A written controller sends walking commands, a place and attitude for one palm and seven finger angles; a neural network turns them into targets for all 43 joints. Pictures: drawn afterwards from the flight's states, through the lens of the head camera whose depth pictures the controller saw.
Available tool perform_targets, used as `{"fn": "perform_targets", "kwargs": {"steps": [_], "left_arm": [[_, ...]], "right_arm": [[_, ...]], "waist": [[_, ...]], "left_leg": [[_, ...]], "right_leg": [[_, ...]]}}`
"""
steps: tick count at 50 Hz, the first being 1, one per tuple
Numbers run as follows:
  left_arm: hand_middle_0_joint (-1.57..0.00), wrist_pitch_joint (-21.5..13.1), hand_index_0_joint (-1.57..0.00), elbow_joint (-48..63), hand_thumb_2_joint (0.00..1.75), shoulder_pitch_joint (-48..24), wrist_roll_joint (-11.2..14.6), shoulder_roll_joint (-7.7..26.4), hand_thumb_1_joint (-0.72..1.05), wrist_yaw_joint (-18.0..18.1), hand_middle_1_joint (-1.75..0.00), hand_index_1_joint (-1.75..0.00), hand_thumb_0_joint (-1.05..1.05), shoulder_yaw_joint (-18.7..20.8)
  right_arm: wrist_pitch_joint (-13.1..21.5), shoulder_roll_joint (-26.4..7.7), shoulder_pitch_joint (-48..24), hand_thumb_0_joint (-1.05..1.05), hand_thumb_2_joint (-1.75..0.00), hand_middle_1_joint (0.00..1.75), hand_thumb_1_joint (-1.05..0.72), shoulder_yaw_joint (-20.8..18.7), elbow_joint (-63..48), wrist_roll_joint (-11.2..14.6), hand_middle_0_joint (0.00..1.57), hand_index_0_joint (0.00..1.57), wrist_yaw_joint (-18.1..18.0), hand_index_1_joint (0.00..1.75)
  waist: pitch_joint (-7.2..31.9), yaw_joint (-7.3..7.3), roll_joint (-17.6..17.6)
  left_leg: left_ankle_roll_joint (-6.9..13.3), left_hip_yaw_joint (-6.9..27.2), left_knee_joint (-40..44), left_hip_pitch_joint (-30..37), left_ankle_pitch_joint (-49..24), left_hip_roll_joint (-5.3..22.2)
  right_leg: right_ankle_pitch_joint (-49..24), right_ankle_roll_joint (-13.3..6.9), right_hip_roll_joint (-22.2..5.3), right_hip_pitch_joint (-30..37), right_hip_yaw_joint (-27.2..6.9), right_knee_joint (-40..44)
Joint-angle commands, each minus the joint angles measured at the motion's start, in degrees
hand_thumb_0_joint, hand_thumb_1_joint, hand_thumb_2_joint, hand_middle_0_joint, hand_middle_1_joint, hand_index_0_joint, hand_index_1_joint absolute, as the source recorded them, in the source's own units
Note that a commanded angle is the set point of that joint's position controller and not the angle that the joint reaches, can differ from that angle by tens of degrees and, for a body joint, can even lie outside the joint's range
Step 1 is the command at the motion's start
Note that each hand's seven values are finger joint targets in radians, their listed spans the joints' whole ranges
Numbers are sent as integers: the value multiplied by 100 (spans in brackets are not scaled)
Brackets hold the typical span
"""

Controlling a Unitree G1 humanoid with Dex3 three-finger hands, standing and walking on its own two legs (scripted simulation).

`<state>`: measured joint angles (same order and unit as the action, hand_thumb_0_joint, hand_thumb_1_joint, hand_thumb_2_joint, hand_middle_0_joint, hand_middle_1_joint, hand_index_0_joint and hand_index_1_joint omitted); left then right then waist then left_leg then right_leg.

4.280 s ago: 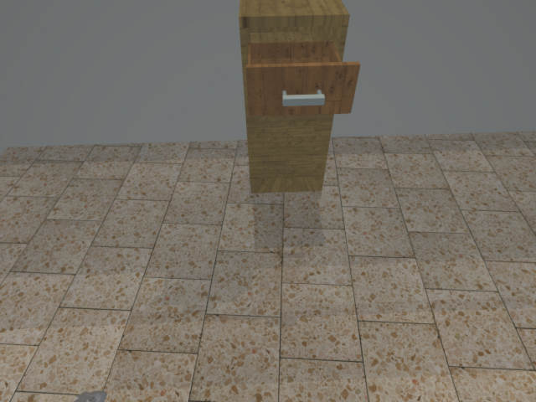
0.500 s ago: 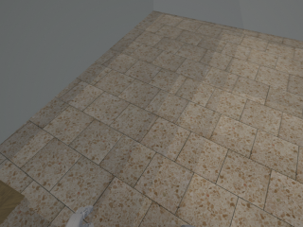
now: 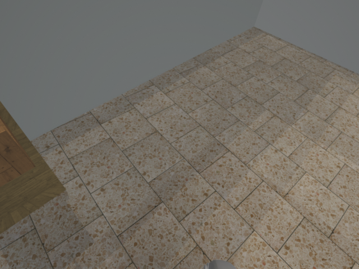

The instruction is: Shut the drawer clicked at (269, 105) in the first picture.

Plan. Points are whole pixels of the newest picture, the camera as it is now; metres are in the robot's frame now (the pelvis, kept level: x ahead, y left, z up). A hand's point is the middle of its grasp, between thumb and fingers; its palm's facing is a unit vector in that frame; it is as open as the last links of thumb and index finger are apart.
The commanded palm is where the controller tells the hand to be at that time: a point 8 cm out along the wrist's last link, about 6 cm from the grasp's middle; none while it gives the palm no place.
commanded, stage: turn to face it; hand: left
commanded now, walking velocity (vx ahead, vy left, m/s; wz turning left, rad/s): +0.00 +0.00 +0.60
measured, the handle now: out of the picture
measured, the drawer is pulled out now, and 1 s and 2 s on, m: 0.30 0.30 0.30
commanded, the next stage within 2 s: take the last steps up to it in 1.20 s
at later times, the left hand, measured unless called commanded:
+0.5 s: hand out of the picture -0.03 +0.16 -0.15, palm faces +0.35 -0.90 -0.25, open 7.4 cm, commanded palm none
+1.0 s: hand out of the picture -0.09 +0.24 -0.15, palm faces +0.57 -0.78 -0.26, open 7.4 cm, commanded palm none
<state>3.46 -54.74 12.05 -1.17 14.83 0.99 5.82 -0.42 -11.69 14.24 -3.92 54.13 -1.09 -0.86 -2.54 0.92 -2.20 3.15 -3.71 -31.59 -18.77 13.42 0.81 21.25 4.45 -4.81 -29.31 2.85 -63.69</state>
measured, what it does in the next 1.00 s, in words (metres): steps on the spot, turning left: right foot, then left foot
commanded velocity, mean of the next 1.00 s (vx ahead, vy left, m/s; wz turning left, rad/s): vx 0.00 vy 0.00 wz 0.53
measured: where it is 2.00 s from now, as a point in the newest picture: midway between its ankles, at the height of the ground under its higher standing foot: outside the picture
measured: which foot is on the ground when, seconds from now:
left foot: down 0.00-0.24, up 0.26-0.62, down 0.64-1.00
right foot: up 0.00-0.24, down 0.26-0.64, up 0.66-1.00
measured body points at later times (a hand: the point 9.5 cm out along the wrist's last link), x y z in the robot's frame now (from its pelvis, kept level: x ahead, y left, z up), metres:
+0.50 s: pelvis -0.02 -0.04 +0.00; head +0.01 -0.04 +0.45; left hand -0.05 +0.21 -0.13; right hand +0.15 -0.27 -0.14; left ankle -0.06 +0.09 -0.67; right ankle +0.01 -0.17 -0.73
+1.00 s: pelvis -0.05 +0.00 +0.01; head -0.04 +0.03 +0.46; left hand -0.12 +0.28 -0.13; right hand +0.14 -0.17 -0.13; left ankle -0.08 +0.08 -0.73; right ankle +0.04 -0.13 -0.68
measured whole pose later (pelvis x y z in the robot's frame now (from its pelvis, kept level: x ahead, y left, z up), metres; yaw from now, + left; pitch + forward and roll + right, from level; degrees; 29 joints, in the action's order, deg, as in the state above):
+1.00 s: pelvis -0.05 +0.00 +0.01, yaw +35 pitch -1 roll -1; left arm 3.1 -51.9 8.8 -0.8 14.6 1.3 4.0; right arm -1.5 -11.1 12.5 -2.8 53.2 -1.0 -0.1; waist -3.7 1.2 -0.3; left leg 3.8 3.4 -26.0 -13.5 11.5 -3.6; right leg 23.5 5.1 -3.7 -24.5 0.3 -53.6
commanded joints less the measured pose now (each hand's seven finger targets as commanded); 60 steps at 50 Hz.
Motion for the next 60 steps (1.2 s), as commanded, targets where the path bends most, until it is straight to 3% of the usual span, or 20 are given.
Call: {"fn": "perform_targets", "kwargs": {"steps": [1, 10, 11, 12, 13, 16, 18, 23, 27, 29, 30, 32, 34, 36, 39, 48, 55, 56, 58, 60], "left_arm": [[-20, -153, -20, 567, 90, -248, 45, 186, 90, -12, -30, -30, 0, 6], [-20, -254, -20, 551, 90, 561, 102, 294, 90, 65, -30, -30, 0, -12], [-20, -305, -20, 548, 90, 802, 59, 535, 90, 93, -30, -30, 0, 25], [-20, -359, -20, 621, 90, 851, -50, 1068, 90, 137, -30, -30, 0, 134], [-20, -310, -20, 794, 90, 525, -23, 1265, 90, 122, -30, -30, 0, 79], [-20, -366, -20, 974, 90, -266, -1, 726, 90, 112, -30, -30, 0, -13], [-20, -423, -20, 954, 90, -155, -29, 606, 90, 108, -30, -30, 0, -68], [-20, -377, -20, 704, 90, 585, -62, 899, 90, 89, -30, -30, 0, -11], [-20, -321, -20, 657, 90, 653, -80, 1086, 90, 70, -30, -30, 0, 66], [-20, -288, -20, 636, 90, 542, -42, 1094, 90, 55, -30, -30, 0, 95], [-20, -261, -20, 659, 90, 524, 13, 1028, 90, 34, -30, -30, 0, 97], [-20, -229, -20, 1096, 90, 182, 29, 404, 90, -16, -30, -30, 0, -62], [-20, -168, -20, 1016, 90, -395, 32, 460, 90, 45, -30, -30, 0, -22], [-20, -179, -20, 772, 90, -163, 26, 497, 90, -29, -30, -30, 0, -2], [-20, -149, -20, 593, 90, 122, 23, 479, 90, -27, -30, -30, 0, -4], [-20, -157, -20, 765, 90, -429, 50, 350, 90, 38, -30, -30, 0, -85], [-20, -270, -20, 623, 90, 162, 92, 261, 90, 111, -30, -30, 0, -122], [-20, -330, -20, 603, 90, 260, 73, 403, 90, 133, -30, -30, 0, -104], [-20, -391, -20, 636, 90, 384, -33, 1061, 90, 149, -30, -30, 0, 5], [-20, -358, -20, 730, 90, 0, 15, 868, 90, 144, -30, -30, 0, -10]], "right_arm": [[47, -1107, 145, 0, -90, 30, -90, -271, -349, -18, 20, 20, -32, 30], [-128, -1285, -484, 0, -90, 30, -90, -379, -610, -2, 20, 20, 67, 30], [-141, -1115, -576, 0, -90, 30, -90, -367, -683, 45, 20, 20, 102, 30], [-150, -635, -484, 0, -90, 30, -90, -308, -824, 85, 20, 20, 136, 30], [-144, -766, -597, 0, -90, 30, -90, -318, -922, -15, 20, 20, 141, 30], [-257, -869, -537, 0, -90, 30, -90, -351, -679, -32, 20, 20, 248, 30], [-234, -733, -530, 0, -90, 30, -90, -289, -610, -13, 20, 20, 282, 30], [-241, -552, -1192, 0, -90, 30, -90, -173, -766, 30, 20, 20, 286, 30], [-165, -552, -1203, 0, -90, 30, -90, -118, -817, 66, 20, 20, 280, 30], [-112, -661, -849, 0, -90, 30, -90, -134, -741, 51, 20, 20, 253, 30], [-68, -866, -535, 0, -90, 30, -90, -195, -659, 34, 20, 20, 252, 30], [-33, -1991, 290, 0, -90, 30, -90, -463, -547, 35, 20, 20, 186, 30], [-22, -1695, 274, 0, -90, 30, -90, -396, -405, 13, 20, 20, 45, 30], [2, -1332, -445, 0, -90, 30, -90, -252, -599, 4, 20, 20, 28, 30], [40, -1197, -480, 0, -90, 30, -90, -202, -597, 23, 20, 20, 17, 30], [-28, -1149, 34, 0, -90, 30, -90, -220, -405, -29, 20, 20, -4, 30], [-73, -1018, -129, 0, -90, 30, -90, -209, -362, -3, 20, 20, 8, 30], [-57, -883, -105, 0, -90, 30, -90, -182, -339, 43, 20, 20, 31, 30], [-35, -434, -57, 0, -90, 30, -90, -122, -495, 78, 20, 20, 61, 30], [-224, -650, -110, 0, -90, 30, -90, -235, -343, -9, 20, 20, 73, 30]], "waist": [[476, 142, 834], [605, -204, 969], [579, -346, 494], [422, -364, -1198], [208, -315, -1401], [-209, 82, -815], [-132, 31, -761], [54, -390, -905], [333, -453, -1224], [526, -245, -1113], [722, -65, -663], [1041, 414, 2140], [776, 417, 1578], [456, 54, 1142], [509, -59, 1065], [393, 135, 972], [513, -182, 847], [546, -237, 555], [400, -278, -1224], [109, -120, -859]], "left_leg": [[679, 1892, 1359, 1115, -1317, 1398], [388, 2376, 874, -8, -787, 874], [87, 2094, 379, -637, -207, 532], [-440, 1051, -1053, -1866, 1240, -339], [-525, 753, -2309, -1808, 1901, -379], [-561, 721, -3743, -1574, 992, 41], [-697, 438, -3606, -1536, 844, 83], [-759, 32, -2303, -1119, 1233, 54], [-651, -256, -1128, -522, 1273, -22], [-583, -331, -74, 130, 594, -68], [-498, -195, 731, 1009, -248, 25], [791, 2633, 981, 2372, -3918, 2400], [887, 2347, 958, 1691, -3021, 1958], [593, 1772, 1100, 1096, -2464, 1417], [528, 1498, 1209, 1148, -2441, 1150], [779, 2346, 1255, 1266, -2118, 1185], [533, 2513, 809, 322, -1798, 843], [301, 2400, 502, -103, -1468, 618], [-423, 776, -1406, -1309, 1720, -553], [-428, 958, -3005, -1075, 1640, -270]], "right_leg": [[200, 67, 35, -229, -216, 735], [-433, -113, 388, 1901, -87, 3513], [-647, -211, 3, 2556, -393, 4443], [85, -763, -1611, 3011, -2130, 5268], [-35, -1177, -2372, 2020, -2423, 5320], [-582, -1020, -1548, 1205, -1217, 5010], [-1862, -1033, -1338, 1667, -529, 4592], [-3019, -1124, -1533, 2289, -174, 4243], [-3412, -1060, -1645, 2509, 59, 3849], [-3314, -788, -1546, 2397, 347, 3327], [-2924, -507, -1433, 1903, 584, 2674], [1826, 172, -350, -607, 540, 361], [1176, 47, -336, -700, -231, -411], [327, 64, -324, -413, -261, -429], [-44, 126, -202, -171, -241, -149], [327, 76, 116, 121, -322, 1124], [-577, -145, 394, 1929, -239, 3412], [-1047, -181, 206, 2572, -416, 4232], [-1725, -1154, -2042, 2807, -2401, 4866], [-902, -1439, -1778, 1605, -2093, 5079]]}}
